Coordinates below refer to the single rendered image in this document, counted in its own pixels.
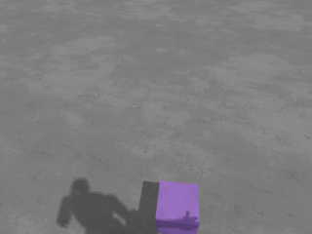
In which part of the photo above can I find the carton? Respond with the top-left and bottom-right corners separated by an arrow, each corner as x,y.
155,180 -> 200,234

